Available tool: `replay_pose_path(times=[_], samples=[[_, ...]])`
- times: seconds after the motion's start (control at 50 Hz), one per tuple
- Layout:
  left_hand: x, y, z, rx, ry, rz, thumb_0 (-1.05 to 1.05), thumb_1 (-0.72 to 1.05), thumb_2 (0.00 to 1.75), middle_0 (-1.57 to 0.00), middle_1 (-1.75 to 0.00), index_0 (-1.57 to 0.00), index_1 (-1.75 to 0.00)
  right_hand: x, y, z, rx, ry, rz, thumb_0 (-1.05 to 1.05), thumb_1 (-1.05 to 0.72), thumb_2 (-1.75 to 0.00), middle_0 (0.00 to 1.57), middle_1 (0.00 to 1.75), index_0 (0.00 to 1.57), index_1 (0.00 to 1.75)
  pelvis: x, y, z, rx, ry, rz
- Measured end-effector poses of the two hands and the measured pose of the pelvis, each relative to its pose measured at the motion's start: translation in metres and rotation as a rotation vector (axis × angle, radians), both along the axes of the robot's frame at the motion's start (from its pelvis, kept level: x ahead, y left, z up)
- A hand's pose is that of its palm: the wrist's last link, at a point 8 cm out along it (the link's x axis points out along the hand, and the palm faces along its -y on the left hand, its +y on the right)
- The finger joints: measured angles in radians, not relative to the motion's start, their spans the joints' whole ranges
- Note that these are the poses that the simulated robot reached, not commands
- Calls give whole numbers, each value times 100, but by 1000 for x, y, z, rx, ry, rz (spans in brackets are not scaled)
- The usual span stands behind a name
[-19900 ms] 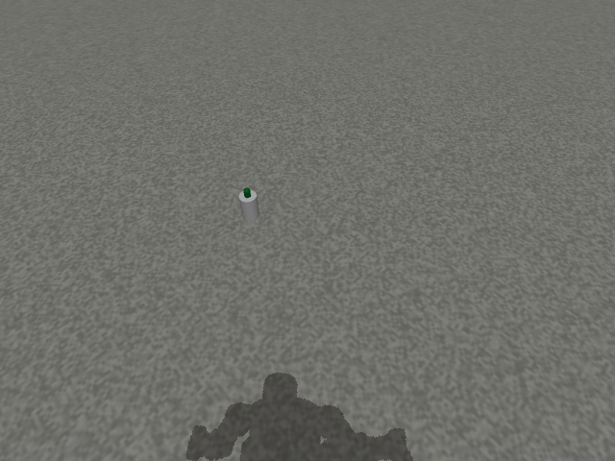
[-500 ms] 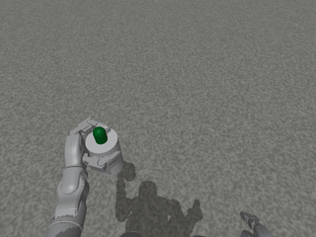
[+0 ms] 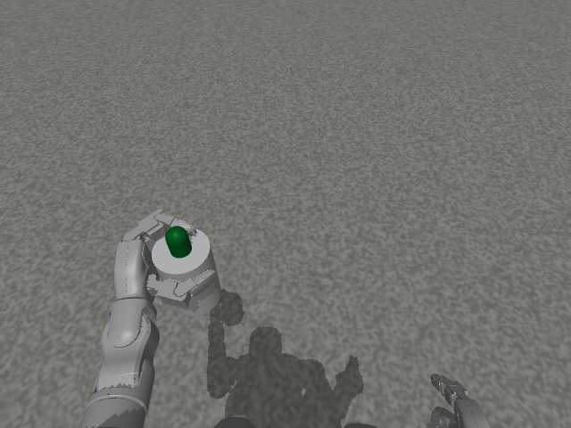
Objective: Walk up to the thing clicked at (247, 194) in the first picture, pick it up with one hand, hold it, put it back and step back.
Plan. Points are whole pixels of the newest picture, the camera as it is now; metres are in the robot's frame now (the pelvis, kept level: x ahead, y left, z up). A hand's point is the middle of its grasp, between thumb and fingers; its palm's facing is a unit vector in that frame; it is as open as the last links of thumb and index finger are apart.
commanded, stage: hold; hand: left
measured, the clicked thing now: (187, 265) +0.33 +0.17 +0.03
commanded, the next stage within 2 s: crouch in 0.50 s
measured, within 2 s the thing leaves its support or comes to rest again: neither
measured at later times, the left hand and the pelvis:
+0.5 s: hand (180, 261) +0.32 +0.17 +0.05, palm faces +0.13 -0.99 +0.00, open 9.0 cm; pelvis +0.00 +0.01 +0.00, yaw +0 degrees
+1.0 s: hand (184, 291) +0.32 +0.18 -0.03, palm faces +0.20 -0.98 +0.01, open 9.0 cm; pelvis -0.02 +0.00 -0.03, yaw +0 degrees
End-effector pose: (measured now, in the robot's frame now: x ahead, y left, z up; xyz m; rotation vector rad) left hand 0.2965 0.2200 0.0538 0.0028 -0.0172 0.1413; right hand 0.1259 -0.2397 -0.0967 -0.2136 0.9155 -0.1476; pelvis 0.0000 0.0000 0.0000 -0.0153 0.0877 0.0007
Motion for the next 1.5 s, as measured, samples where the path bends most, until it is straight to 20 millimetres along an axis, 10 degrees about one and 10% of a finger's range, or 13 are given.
replay_pose_path(times=[0.8,1.06,1.5], samples=[[-7,5,-12,-18,12,25,-1,-38,98,-69,-95,-91,-112,-5,3,-2,-2,-7,7,1,-91,-91,20,30,20,29,-5,4,-4,-4,14,0],[-13,16,-109,-23,58,77,-1,-38,98,-68,-97,-90,-113,-15,-11,-50,-44,68,42,1,-91,-91,20,30,20,29,-19,1,-52,-10,190,-2],[-14,36,-332,15,38,111,-1,-38,98,-67,-97,-90,-113,-25,-13,-267,-29,229,138,1,-92,-91,20,30,20,29,-52,-2,-241,-22,483,-34]])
